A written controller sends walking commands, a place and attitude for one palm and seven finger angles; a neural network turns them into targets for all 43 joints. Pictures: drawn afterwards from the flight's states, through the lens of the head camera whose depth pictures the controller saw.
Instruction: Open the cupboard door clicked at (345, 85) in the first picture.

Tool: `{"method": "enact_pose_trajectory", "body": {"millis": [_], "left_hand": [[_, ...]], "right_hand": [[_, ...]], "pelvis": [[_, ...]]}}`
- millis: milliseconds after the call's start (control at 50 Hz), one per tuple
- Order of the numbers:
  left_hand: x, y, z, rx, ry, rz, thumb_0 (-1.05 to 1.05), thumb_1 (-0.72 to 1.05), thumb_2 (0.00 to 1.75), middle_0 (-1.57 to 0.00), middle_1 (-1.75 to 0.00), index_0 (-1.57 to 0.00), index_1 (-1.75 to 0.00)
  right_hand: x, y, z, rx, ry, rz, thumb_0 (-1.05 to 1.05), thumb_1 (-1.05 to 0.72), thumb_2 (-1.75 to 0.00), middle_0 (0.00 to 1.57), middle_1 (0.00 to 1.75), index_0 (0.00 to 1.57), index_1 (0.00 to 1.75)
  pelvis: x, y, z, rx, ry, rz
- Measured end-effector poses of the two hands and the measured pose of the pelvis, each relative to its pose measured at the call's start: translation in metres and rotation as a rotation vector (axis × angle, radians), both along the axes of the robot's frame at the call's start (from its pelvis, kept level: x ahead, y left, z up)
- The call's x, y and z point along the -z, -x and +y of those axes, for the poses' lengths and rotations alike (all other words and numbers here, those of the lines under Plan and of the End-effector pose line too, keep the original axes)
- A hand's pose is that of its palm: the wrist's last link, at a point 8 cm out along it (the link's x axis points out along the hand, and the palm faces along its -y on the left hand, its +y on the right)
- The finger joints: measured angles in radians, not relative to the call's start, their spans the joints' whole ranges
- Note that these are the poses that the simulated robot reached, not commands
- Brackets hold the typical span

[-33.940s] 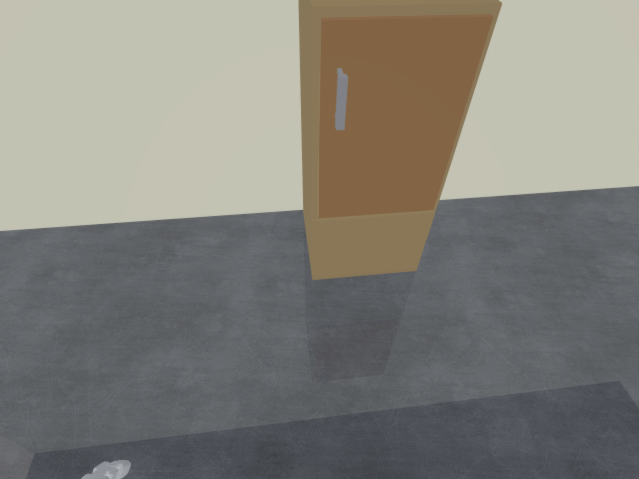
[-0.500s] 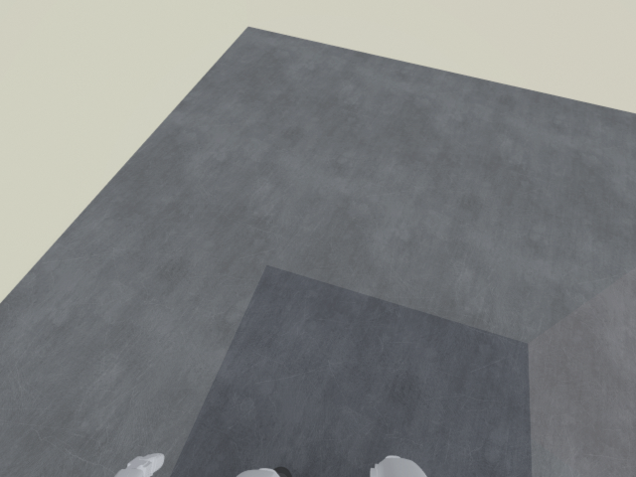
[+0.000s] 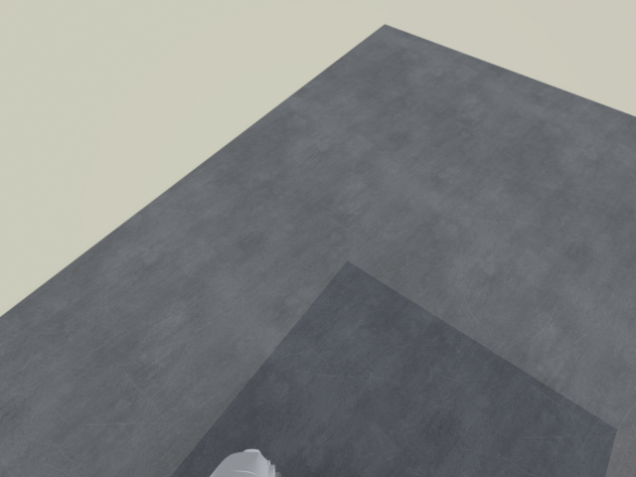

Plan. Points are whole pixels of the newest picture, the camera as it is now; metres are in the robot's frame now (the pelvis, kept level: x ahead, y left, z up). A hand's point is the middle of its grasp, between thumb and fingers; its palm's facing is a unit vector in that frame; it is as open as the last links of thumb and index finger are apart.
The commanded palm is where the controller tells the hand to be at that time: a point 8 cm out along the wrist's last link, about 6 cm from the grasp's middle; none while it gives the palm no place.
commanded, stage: turn to face it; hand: left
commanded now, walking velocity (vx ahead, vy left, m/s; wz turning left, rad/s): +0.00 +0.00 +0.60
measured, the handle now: out of the picture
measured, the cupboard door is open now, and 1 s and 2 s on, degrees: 48 48 48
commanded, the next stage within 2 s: none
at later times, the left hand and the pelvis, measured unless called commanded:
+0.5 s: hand out of the picture +0.06 +0.20 -0.15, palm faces +0.31 -0.90 -0.30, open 7.3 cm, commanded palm none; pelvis +0.02 -0.03 -0.01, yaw +18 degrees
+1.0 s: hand out of the picture -0.02 +0.22 -0.17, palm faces +0.60 -0.76 -0.24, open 7.4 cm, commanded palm none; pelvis +0.03 -0.02 +0.00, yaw +36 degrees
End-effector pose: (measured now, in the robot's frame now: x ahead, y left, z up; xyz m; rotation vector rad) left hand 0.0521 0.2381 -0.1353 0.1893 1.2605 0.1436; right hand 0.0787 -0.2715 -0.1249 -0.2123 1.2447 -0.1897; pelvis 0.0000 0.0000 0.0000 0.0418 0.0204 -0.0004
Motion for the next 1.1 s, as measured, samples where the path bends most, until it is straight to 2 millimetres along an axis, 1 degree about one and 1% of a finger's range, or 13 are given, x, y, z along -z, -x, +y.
{"method": "enact_pose_trajectory", "body": {"millis": [80,120,180,260,360,420,520,620,720,780,840,960,1100], "left_hand": [[0.022,0.028,0.022,-0.086,0.01,0.05,0.0,0.91,0.9,-0.2,-0.3,-0.2,-0.3],[0.026,0.034,0.032,-0.12,-0.005,0.072,0.0,0.91,0.9,-0.2,-0.3,-0.2,-0.3],[0.019,0.032,0.041,-0.163,-0.025,0.055,0.01,0.91,0.9,-0.2,-0.3,-0.2,-0.3],[0.003,0.018,0.044,-0.197,-0.041,-0.021,0.01,0.91,0.9,-0.2,-0.3,-0.2,-0.3],[-0.012,0.004,0.033,-0.223,-0.075,-0.103,0.01,0.91,0.9,-0.2,-0.3,-0.2,-0.3],[-0.014,0.003,0.021,-0.242,-0.107,-0.14,0.0,0.91,0.9,-0.2,-0.3,-0.2,-0.3],[-0.021,0.025,-0.005,-0.312,-0.097,-0.106,0.0,0.91,0.9,-0.2,-0.3,-0.2,-0.3],[-0.016,0.049,-0.025,-0.386,-0.041,-0.059,0.0,0.91,0.9,-0.2,-0.3,-0.2,-0.3],[0.002,0.08,-0.029,-0.481,0.01,-0.029,0.0,0.91,0.9,-0.2,-0.3,-0.2,-0.3],[0.022,0.103,-0.021,-0.544,0.032,-0.003,0.0,0.91,0.9,-0.2,-0.3,-0.21,-0.3],[0.026,0.118,-0.011,-0.587,0.025,0.036,0.01,0.91,0.9,-0.2,-0.3,-0.2,-0.3],[0.006,0.113,0.007,-0.64,-0.022,-0.018,0.01,0.91,0.9,-0.2,-0.3,-0.2,-0.3],[-0.014,0.09,0.008,-0.67,-0.089,-0.101,0.01,0.91,0.9,-0.2,-0.3,-0.2,-0.3]], "right_hand": [[0.003,-0.049,0.018,-0.106,0.028,-0.089,0.01,-0.91,-0.9,0.19,0.3,0.19,0.3],[0.0,-0.063,0.028,-0.145,0.031,-0.119,0.01,-0.91,-0.9,0.19,0.3,0.19,0.3],[-0.006,-0.072,0.037,-0.187,0.032,-0.129,0.01,-0.91,-0.9,0.2,0.3,0.2,0.3],[-0.005,-0.075,0.041,-0.229,0.014,-0.102,0.01,-0.91,-0.9,0.2,0.3,0.2,0.3],[0.006,-0.079,0.034,-0.259,-0.028,-0.066,0.01,-0.9,-0.9,0.2,0.3,0.2,0.3],[0.02,-0.086,0.022,-0.269,-0.052,-0.051,0.01,-0.9,-0.9,0.2,0.3,0.2,0.3],[0.018,-0.101,0.013,-0.314,-0.052,-0.012,0.01,-0.91,-0.9,0.2,0.3,0.2,0.3],[0.005,-0.119,0.02,-0.377,-0.041,0.01,0.01,-0.91,-0.9,0.2,0.3,0.2,0.3],[0.001,-0.145,0.05,-0.486,-0.017,-0.007,0.01,-0.91,-0.9,0.19,0.3,0.19,0.3],[0.004,-0.161,0.074,-0.552,-0.001,-0.061,0.01,-0.91,-0.9,0.2,0.3,0.19,0.3],[-0.002,-0.167,0.09,-0.599,0.006,-0.088,0.01,-0.91,-0.9,0.2,0.3,0.2,0.3],[-0.008,-0.165,0.1,-0.649,0.008,-0.062,0.01,-0.91,-0.9,0.2,0.3,0.2,0.3],[0.005,-0.17,0.088,-0.685,-0.019,0.006,0.01,-0.9,-0.9,0.2,0.3,0.2,0.3]], "pelvis": [[0.016,-0.006,0.012,-0.061,0.019,0.002],[0.018,-0.005,0.013,-0.081,0.017,-0.004],[0.012,-0.006,0.011,-0.114,0.03,-0.006],[0.005,-0.007,0.006,-0.16,0.045,-0.01],[0.005,-0.012,-0.011,-0.22,0.046,-0.011],[0.013,-0.017,-0.027,-0.255,0.03,-0.003],[0.004,-0.022,-0.035,-0.335,0.019,-0.013],[-0.004,-0.028,-0.036,-0.406,0.002,-0.006],[0.002,-0.028,-0.026,-0.478,0.011,-0.008],[0.014,-0.026,-0.015,-0.522,0.03,-0.008],[0.014,-0.025,-0.013,-0.547,0.031,-0.009],[0.002,-0.028,-0.013,-0.608,0.051,-0.007],[0.0,-0.041,-0.029,-0.682,0.048,-0.007]]}}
